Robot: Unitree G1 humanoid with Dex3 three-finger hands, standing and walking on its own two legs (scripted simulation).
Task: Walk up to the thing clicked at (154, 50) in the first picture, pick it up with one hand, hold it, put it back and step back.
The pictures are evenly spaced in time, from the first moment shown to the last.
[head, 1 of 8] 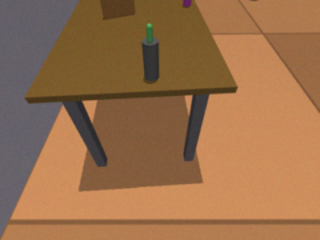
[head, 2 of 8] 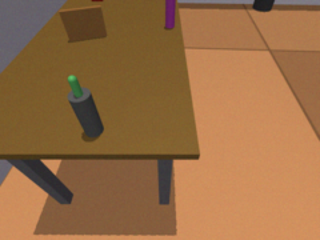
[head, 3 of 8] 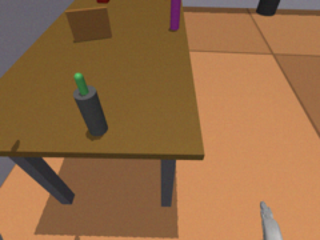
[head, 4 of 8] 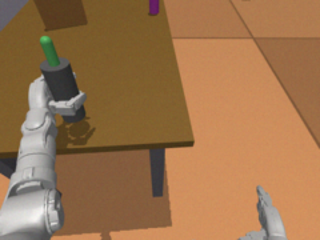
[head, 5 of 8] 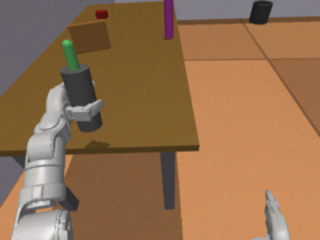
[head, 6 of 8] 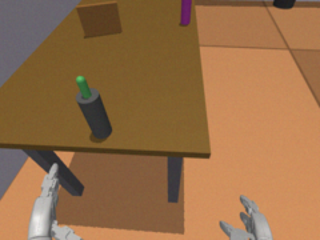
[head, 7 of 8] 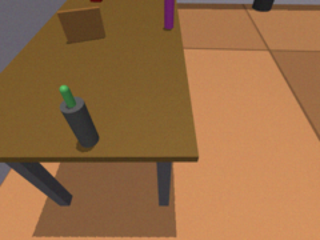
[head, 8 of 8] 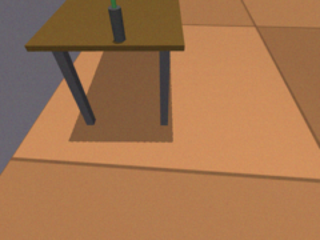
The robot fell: no
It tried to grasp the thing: yes
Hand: left
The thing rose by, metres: 0.22
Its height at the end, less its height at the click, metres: +0.00
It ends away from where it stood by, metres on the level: 0.03
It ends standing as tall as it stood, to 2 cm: yes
